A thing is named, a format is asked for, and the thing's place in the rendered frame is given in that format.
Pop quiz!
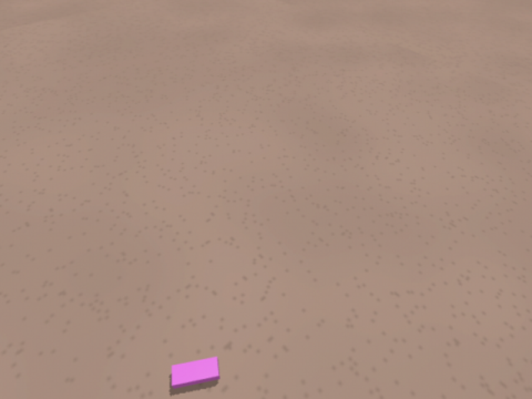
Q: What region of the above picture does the small box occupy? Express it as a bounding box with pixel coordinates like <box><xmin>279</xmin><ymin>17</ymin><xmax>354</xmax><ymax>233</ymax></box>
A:
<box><xmin>171</xmin><ymin>357</ymin><xmax>219</xmax><ymax>389</ymax></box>

